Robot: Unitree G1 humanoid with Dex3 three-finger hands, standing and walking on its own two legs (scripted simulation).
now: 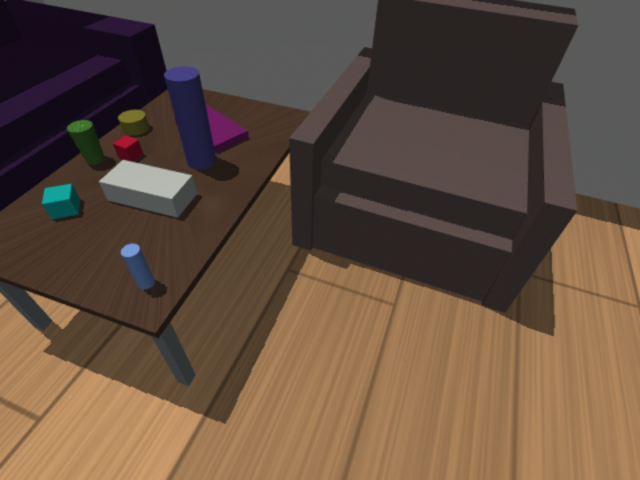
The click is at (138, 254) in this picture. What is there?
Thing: slim round
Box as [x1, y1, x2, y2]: [121, 244, 154, 289]
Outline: 121,249 121,254 138,286 143,289 150,287 154,283 154,279 138,245 128,244
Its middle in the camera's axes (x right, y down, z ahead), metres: -0.46 +0.08 +0.97
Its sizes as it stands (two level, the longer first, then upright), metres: 0.043 0.043 0.132
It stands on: a support 0.41 m high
